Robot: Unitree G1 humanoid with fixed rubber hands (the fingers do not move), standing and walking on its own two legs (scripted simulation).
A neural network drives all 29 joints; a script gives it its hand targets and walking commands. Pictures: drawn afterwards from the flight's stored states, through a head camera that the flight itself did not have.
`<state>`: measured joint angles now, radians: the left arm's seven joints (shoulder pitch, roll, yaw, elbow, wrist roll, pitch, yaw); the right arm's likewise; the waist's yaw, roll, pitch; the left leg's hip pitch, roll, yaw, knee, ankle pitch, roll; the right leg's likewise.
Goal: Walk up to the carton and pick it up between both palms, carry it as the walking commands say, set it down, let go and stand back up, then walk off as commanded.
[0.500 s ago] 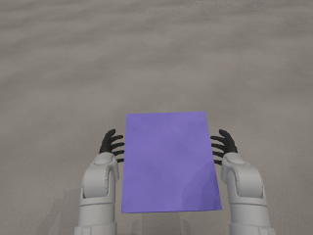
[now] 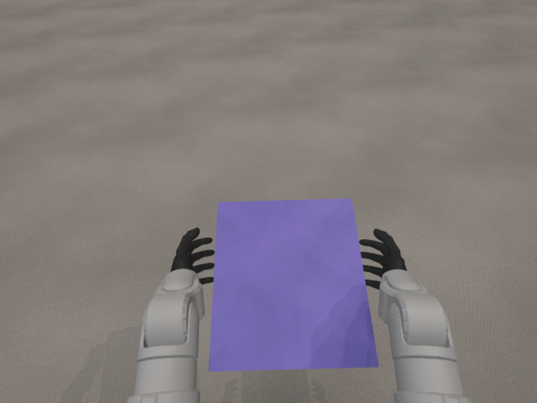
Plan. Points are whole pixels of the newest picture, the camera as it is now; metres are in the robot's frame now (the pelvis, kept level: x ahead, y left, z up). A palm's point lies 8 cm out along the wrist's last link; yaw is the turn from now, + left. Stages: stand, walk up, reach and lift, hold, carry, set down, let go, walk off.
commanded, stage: carry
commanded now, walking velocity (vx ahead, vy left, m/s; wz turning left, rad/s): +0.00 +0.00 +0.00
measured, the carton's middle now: (286, 287) +0.31 +0.00 -0.04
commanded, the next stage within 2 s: hold in 0.72 s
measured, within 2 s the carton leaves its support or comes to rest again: neither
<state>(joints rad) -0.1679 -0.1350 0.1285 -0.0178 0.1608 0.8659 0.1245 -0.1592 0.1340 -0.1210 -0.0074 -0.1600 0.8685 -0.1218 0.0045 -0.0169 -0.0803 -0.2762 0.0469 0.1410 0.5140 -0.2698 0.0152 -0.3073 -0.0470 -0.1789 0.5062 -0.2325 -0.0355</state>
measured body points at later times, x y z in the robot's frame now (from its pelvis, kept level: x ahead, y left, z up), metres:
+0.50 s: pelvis -0.01 -0.01 +0.00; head -0.02 +0.00 +0.45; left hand +0.29 +0.15 +0.04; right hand +0.28 -0.16 +0.03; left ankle +0.00 +0.11 -0.74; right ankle +0.02 -0.10 -0.74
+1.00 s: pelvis -0.02 +0.00 +0.01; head -0.05 -0.01 +0.45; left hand +0.26 +0.16 +0.04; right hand +0.27 -0.15 +0.03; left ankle +0.00 +0.11 -0.74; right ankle +0.02 -0.10 -0.74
